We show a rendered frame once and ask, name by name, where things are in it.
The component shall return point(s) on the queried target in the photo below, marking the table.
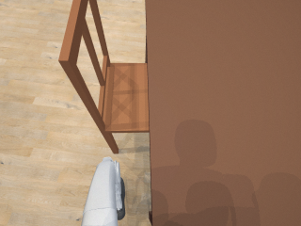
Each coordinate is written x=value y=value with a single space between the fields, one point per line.
x=224 y=96

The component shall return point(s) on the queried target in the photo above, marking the chair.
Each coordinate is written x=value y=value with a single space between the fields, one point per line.
x=123 y=105

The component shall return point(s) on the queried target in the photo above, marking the left robot thigh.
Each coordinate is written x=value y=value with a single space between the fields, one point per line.
x=101 y=204

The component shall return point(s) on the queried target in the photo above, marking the left robot shin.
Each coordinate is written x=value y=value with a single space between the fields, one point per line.
x=117 y=188

